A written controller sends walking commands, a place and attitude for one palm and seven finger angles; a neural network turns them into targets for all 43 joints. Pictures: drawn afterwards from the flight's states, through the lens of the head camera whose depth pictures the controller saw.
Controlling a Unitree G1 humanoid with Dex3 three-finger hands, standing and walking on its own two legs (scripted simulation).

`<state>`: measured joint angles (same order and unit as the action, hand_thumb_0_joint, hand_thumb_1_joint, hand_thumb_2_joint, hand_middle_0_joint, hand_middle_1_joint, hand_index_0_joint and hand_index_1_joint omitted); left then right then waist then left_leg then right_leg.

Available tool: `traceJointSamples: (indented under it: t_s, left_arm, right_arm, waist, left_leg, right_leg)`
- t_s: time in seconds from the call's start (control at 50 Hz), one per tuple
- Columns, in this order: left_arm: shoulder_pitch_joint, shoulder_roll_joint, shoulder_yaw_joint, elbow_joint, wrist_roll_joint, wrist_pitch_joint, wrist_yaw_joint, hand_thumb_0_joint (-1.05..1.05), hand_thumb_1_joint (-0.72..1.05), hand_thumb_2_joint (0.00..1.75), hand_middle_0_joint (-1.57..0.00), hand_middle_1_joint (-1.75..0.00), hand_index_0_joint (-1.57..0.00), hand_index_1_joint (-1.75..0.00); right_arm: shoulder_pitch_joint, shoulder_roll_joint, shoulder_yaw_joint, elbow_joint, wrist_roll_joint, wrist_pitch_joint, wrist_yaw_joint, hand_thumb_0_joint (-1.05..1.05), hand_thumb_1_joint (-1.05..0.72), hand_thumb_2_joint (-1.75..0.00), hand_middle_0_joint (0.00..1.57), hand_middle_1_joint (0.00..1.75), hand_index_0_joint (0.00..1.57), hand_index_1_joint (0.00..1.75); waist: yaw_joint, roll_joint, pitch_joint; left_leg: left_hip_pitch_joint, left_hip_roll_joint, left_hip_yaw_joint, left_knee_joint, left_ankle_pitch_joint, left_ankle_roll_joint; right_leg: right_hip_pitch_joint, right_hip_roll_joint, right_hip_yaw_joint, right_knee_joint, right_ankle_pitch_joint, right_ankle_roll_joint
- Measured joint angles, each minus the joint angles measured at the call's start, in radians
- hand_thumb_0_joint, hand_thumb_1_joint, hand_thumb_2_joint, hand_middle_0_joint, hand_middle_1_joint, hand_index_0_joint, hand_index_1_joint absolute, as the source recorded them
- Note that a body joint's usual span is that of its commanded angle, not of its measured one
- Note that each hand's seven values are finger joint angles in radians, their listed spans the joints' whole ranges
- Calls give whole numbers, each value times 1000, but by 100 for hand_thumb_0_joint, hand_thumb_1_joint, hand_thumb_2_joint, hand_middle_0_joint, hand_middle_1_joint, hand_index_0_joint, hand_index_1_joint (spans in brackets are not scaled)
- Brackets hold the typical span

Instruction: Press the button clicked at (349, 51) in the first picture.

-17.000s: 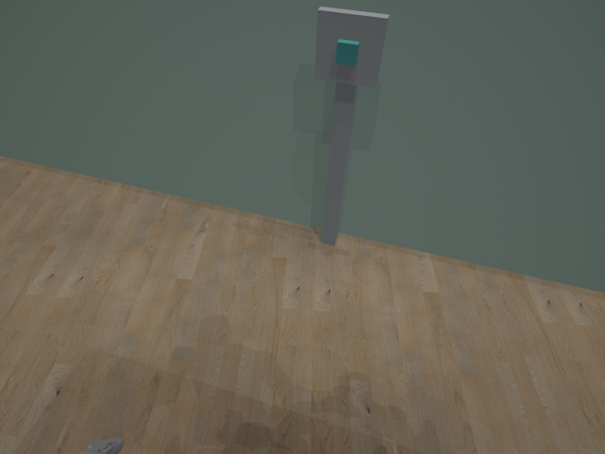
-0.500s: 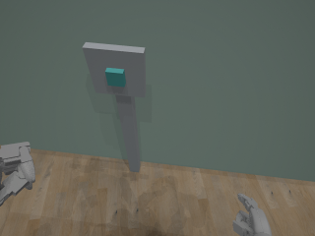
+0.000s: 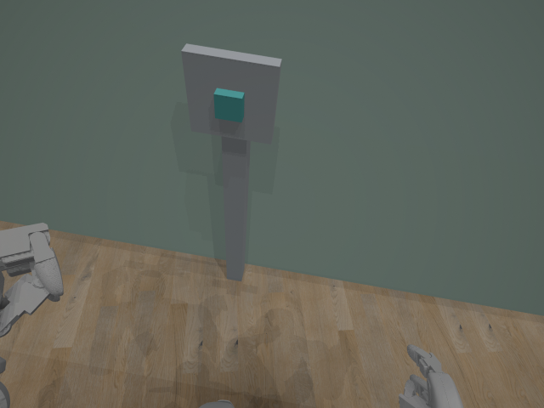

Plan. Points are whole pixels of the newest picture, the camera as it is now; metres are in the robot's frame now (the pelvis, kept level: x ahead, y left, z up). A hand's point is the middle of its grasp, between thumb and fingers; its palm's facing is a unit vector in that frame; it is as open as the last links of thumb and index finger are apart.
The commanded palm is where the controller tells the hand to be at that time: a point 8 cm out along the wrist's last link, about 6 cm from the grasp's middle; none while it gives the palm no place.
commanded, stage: step back with the hand held close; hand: left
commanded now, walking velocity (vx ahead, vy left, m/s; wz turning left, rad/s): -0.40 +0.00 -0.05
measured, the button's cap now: (229, 104) +0.63 +0.13 +0.09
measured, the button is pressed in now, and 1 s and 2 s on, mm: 0 0 0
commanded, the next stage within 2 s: stop stepping back and stand still in 0.30 s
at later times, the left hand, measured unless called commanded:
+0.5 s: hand (19, 406) +0.10 +0.20 +0.19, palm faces +0.27 -0.84 -0.46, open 3.1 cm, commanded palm +0.07 +0.25 +0.19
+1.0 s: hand out of the picture +0.07 +0.26 +0.17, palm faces +0.41 -0.85 -0.34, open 3.1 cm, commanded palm +0.01 +0.29 +0.19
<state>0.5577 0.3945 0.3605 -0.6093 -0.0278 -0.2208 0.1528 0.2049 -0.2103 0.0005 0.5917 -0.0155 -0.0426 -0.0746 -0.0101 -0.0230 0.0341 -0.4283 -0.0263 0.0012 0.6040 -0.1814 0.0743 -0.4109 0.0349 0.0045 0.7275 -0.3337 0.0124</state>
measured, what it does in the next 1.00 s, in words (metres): walks backwards: right foot, then left foot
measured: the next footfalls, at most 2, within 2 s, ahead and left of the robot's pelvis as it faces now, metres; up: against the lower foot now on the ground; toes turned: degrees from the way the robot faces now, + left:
right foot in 0.32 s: -0.14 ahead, -0.12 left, +0.00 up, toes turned -5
left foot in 0.50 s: -0.03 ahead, +0.08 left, +0.00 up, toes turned -3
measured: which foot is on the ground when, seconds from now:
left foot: down 0.00-0.36, up 0.38-0.48, down 0.50-1.00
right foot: up 0.00-0.30, down 0.32-0.94, up 0.96-1.00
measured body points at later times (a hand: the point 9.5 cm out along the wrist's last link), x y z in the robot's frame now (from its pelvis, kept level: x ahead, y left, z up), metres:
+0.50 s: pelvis -0.09 -0.02 +0.01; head -0.10 -0.01 +0.46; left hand +0.08 +0.25 +0.22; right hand +0.05 -0.27 -0.07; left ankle -0.04 +0.08 -0.72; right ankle -0.18 -0.11 -0.73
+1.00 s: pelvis -0.14 +0.02 +0.00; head -0.16 +0.04 +0.45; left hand +0.04 +0.31 +0.18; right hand -0.01 -0.23 -0.08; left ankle -0.07 +0.08 -0.73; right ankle -0.19 -0.10 -0.71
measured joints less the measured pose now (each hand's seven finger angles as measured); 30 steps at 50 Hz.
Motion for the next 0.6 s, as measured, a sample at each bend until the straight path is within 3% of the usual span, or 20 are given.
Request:
traceJointSamples:
  t_s: [0.04,0.1,0.22,0.32,0.34,0.38,0.42,0.46,0.52,0.6]
  left_arm:
    - [1,21,22,7,3,-3,-1,2,88,90,-130,-150,-131,-150]
    - [40,41,54,-26,-10,-11,3,2,89,90,-130,-150,-131,-150]
    - [84,41,24,-76,-32,-18,-12,2,89,90,-130,-150,-131,-150]
    - [73,92,40,-74,-57,-25,-35,2,89,90,-130,-150,-131,-150]
    - [68,89,35,-65,-60,-31,-42,2,89,90,-130,-150,-131,-150]
    - [80,91,26,-55,-69,-35,-48,2,89,90,-130,-150,-131,-150]
    - [108,93,27,-54,-72,-40,-48,2,88,90,-130,-150,-131,-150]
    - [141,80,39,-46,-64,-34,-42,2,88,90,-130,-150,-131,-150]
    - [128,38,29,2,-50,-6,-30,1,88,90,-130,-150,-131,-150]
    - [23,-14,-7,127,-33,30,-12,1,88,90,-130,-150,-131,-150]
  right_arm:
    - [4,16,-1,-1,-8,-18,5,1,-90,-90,20,30,20,30]
    - [9,39,5,-1,-9,-43,24,1,-90,-90,20,30,20,30]
    - [-21,57,20,10,-17,-83,46,1,-90,-90,20,30,20,30]
    - [-81,56,26,-4,-23,-63,51,1,-90,-90,20,30,20,30]
    - [-93,46,24,-1,-20,-51,51,1,-90,-90,20,30,20,30]
    - [-88,34,23,15,-7,-26,44,1,-90,-90,20,30,20,30]
    - [-49,27,20,33,9,-13,38,1,-90,-90,20,30,20,30]
    - [-5,19,18,42,15,6,26,1,-90,-90,20,30,20,30]
    - [43,-20,9,33,22,11,3,1,-90,-90,20,30,20,30]
    - [37,-37,-2,45,34,-3,-9,1,-91,-90,20,30,20,30]
  waist:
    - [-14,14,-10]
    - [-11,17,-37]
    - [6,8,-68]
    - [12,-15,-43]
    - [12,12,-30]
    - [8,40,-29]
    - [15,24,-63]
    - [19,3,-111]
    - [4,27,-150]
    - [6,14,-109]
  left_leg:
    - [-8,12,-16,-41,23,3]
    - [-19,35,-16,-115,77,-4]
    - [-42,56,12,-249,183,-18]
    - [-80,42,48,-284,260,-36]
    - [-91,58,40,-257,255,-42]
    - [-111,64,14,-171,122,-63]
    - [-119,39,2,-13,-22,-80]
    - [-80,20,8,77,-71,-80]
    - [47,23,-2,-43,-19,-59]
    - [80,-1,2,-106,13,-38]
  right_leg:
    - [-16,37,20,148,-64,-5]
    - [28,48,15,174,-127,-4]
    - [185,31,-3,-79,-173,-9]
    - [290,19,-25,-373,-6,-30]
    - [290,36,-33,-373,13,-38]
    - [291,53,-37,-351,9,-51]
    - [290,37,-26,-326,-8,-54]
    - [284,18,-9,-304,-21,-52]
    - [276,20,-23,-266,-42,-43]
    - [279,-6,-26,-260,-22,-34]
